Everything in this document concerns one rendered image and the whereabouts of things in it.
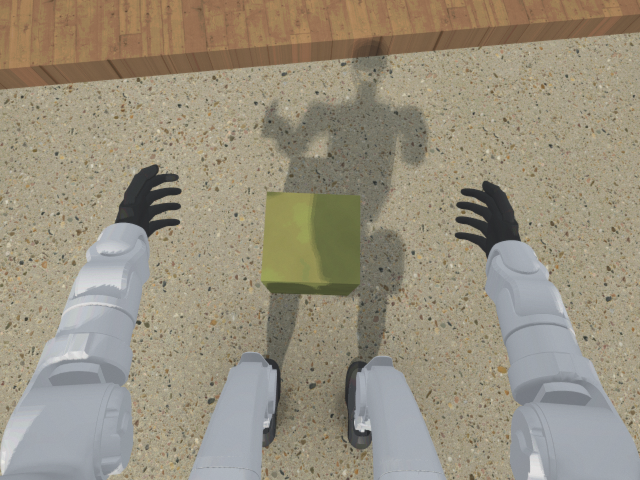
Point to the robot right thigh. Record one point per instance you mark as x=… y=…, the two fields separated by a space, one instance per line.
x=401 y=443

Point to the carton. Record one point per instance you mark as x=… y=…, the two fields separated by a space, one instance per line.
x=311 y=243

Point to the left robot shin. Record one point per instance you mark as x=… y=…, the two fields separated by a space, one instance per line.
x=255 y=357

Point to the robot left upper arm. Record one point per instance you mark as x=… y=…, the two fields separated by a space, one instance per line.
x=70 y=432

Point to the robot left forearm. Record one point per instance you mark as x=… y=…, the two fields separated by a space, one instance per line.
x=92 y=343

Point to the robot right upper arm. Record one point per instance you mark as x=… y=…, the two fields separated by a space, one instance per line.
x=570 y=442

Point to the left robot hand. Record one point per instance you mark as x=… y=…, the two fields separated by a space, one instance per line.
x=135 y=207

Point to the right robot hand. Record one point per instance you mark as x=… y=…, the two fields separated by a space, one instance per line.
x=500 y=223

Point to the robot right forearm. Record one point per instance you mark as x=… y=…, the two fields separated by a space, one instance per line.
x=546 y=362

